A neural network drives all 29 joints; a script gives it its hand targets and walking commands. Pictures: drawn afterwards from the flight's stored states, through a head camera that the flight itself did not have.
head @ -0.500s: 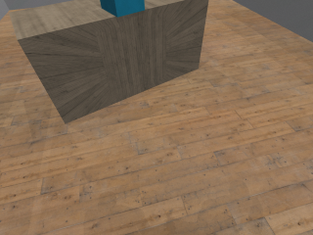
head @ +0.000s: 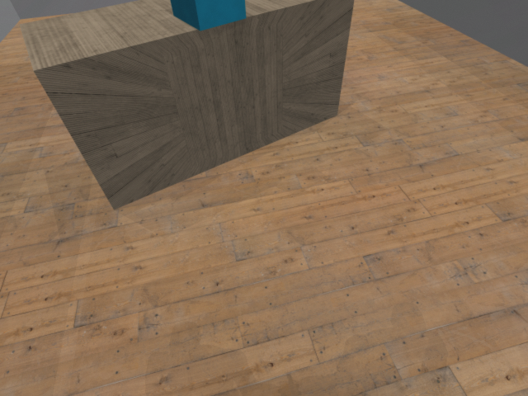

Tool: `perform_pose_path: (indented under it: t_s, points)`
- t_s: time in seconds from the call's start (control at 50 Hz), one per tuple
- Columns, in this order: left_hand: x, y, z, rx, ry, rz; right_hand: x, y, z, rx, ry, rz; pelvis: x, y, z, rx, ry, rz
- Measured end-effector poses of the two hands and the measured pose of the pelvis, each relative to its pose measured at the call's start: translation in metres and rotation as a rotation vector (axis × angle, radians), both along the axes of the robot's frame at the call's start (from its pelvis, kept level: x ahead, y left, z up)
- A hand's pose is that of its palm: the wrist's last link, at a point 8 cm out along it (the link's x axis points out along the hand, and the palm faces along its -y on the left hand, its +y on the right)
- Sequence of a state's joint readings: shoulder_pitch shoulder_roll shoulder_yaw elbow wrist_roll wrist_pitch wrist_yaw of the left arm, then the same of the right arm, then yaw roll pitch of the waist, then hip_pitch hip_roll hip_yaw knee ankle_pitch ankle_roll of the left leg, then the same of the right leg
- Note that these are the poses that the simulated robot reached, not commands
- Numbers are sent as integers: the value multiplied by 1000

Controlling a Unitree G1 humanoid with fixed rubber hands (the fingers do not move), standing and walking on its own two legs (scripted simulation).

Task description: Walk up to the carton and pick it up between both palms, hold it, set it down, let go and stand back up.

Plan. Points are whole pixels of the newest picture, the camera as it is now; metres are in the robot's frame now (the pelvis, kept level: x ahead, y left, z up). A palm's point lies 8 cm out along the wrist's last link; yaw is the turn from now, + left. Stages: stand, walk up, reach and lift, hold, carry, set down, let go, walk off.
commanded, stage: stand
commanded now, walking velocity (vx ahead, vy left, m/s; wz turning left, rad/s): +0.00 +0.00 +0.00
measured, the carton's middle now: out of the picture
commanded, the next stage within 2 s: none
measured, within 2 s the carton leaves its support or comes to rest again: neither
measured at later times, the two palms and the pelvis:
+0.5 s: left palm out of the picture +0.00 +0.21 -0.14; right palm out of the picture -0.01 -0.22 -0.14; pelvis -0.01 +0.00 +0.01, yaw +0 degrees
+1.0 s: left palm out of the picture -0.03 +0.20 -0.14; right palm out of the picture -0.04 -0.21 -0.15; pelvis -0.01 +0.00 +0.01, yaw +0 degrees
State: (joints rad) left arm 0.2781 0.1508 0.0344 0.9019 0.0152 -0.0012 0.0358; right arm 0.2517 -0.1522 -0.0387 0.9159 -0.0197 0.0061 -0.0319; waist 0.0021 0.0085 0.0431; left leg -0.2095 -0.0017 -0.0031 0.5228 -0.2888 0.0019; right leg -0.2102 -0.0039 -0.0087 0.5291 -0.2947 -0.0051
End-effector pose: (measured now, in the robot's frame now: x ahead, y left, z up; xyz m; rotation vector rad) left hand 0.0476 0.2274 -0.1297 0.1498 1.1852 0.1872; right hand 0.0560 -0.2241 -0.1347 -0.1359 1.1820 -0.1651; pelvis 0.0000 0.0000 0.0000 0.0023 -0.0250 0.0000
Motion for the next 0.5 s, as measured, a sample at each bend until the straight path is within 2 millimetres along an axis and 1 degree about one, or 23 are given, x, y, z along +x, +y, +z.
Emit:
perform_pose_path:
  t_s: [0.16,0.26,0.36,0.5]
  points:
    - [-15,4,-1,10,55,9,-21,-1,-3,2,65,-16,-3,0,3,-1,-7,2]
    - [-27,3,-2,5,96,14,-35,0,-5,8,106,-30,-2,0,4,-1,-9,-1]
    - [-37,-2,-5,-9,120,21,-50,3,-6,12,148,-37,-2,-1,5,-1,-16,0]
    - [-49,-14,-9,-39,156,26,-63,9,-8,25,187,-36,-6,-1,5,-1,-25,2]
